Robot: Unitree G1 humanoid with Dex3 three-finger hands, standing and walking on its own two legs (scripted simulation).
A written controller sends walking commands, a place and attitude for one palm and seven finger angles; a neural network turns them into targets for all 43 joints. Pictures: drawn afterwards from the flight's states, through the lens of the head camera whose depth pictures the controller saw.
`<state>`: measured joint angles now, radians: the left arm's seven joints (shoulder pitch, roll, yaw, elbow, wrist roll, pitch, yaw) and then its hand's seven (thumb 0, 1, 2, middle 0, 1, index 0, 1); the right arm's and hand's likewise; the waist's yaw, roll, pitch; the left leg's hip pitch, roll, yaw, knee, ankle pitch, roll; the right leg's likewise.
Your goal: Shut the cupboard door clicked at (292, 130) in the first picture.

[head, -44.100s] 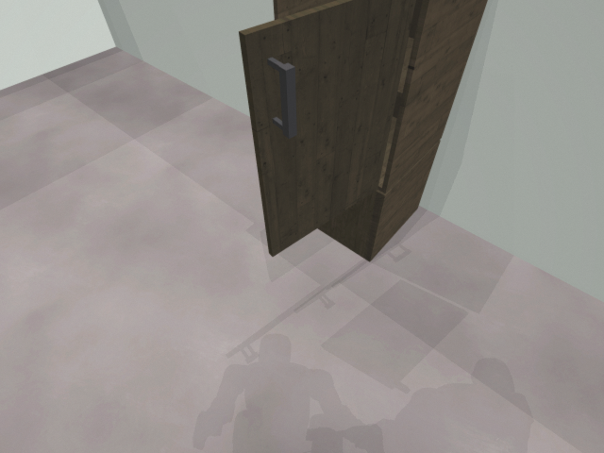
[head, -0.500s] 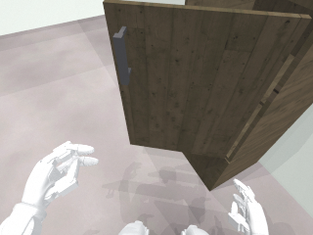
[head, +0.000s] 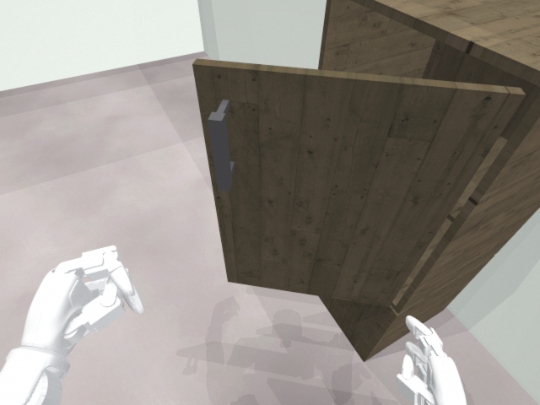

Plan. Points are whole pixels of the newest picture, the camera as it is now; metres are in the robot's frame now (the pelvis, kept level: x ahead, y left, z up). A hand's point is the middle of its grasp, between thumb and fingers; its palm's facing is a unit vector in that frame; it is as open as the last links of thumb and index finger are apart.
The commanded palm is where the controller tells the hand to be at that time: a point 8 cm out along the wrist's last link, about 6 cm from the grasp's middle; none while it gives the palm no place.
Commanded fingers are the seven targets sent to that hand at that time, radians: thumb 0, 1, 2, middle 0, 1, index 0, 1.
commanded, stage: raise the hand and make a fist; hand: left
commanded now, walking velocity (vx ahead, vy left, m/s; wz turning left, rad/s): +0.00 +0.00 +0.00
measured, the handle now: (224, 147) +0.44 +0.12 +0.16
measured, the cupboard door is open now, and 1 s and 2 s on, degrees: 52 52 52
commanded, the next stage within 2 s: bring the fist close to the handle in 0.76 s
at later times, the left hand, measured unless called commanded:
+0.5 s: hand (127, 262) +0.23 +0.19 +0.16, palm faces -0.03 -1.00 -0.07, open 3.1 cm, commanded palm +0.20 +0.23 +0.17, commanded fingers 0.00 0.90 0.90 -1.30 -1.50 -1.30 -1.50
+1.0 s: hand (143, 270) +0.23 +0.17 +0.16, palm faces +0.00 -1.00 -0.08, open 3.1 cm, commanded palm +0.21 +0.21 +0.17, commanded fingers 0.00 0.90 0.90 -1.30 -1.50 -1.30 -1.50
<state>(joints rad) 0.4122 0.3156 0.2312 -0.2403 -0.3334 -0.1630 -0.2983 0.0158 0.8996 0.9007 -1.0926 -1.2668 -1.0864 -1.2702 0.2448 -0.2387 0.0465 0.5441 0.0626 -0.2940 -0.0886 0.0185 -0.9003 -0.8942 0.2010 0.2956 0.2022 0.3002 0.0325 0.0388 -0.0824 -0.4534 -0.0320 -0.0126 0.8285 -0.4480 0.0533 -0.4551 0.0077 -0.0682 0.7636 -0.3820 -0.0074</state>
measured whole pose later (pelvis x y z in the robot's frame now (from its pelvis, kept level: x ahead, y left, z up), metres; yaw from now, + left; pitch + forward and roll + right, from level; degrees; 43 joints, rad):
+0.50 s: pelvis +0.00 -0.01 +0.02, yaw +0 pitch -2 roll -1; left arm 0.20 0.31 0.24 -0.20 -0.32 0.13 -0.29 0.01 0.90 0.90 -1.30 -1.50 -1.30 -1.50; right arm 0.23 -0.25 0.08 0.61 0.08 -0.26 -0.10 0.02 -0.90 -0.89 0.20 0.30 0.20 0.30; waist 0.04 0.06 -0.05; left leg -0.24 -0.04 0.00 0.61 -0.35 0.05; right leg -0.25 0.01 -0.05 0.58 -0.29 -0.01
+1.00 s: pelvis -0.01 -0.03 +0.02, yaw +0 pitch -2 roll +0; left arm 0.22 0.30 0.23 -0.19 -0.31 0.06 -0.26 0.02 0.90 0.90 -1.30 -1.50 -1.30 -1.50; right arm 0.23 -0.25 0.07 0.63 0.07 -0.29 -0.11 0.02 -0.90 -0.89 0.20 0.30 0.20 0.30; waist 0.04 0.05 -0.03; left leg -0.22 -0.02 -0.01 0.60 -0.33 0.02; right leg -0.24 0.02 -0.06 0.58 -0.29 -0.04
